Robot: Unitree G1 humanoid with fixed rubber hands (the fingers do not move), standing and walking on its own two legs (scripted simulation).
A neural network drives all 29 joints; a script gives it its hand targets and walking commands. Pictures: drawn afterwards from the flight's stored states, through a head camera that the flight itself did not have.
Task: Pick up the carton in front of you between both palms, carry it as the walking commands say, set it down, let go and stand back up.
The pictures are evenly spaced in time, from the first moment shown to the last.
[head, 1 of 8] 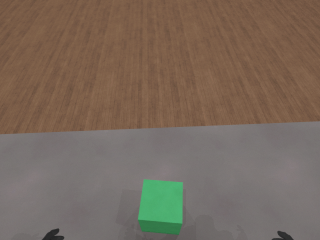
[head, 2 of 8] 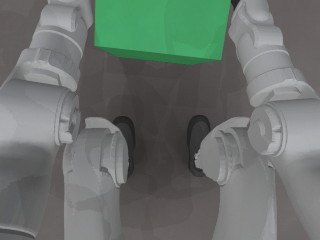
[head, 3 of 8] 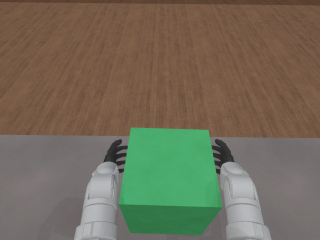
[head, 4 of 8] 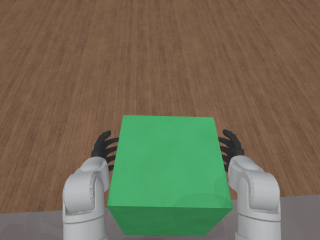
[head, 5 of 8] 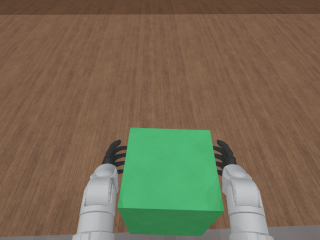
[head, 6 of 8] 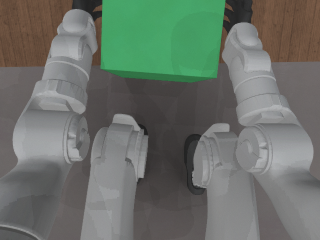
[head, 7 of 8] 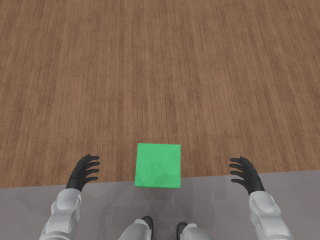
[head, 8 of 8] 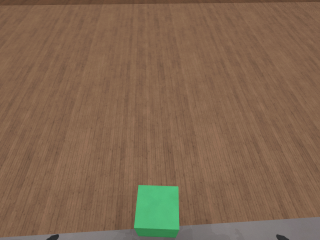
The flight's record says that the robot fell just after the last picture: no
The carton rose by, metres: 0.70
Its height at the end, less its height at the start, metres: +0.01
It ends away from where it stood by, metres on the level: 0.71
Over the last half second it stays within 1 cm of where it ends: yes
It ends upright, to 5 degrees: yes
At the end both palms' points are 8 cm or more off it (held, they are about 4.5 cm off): yes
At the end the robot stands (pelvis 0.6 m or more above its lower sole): yes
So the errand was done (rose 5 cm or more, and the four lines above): yes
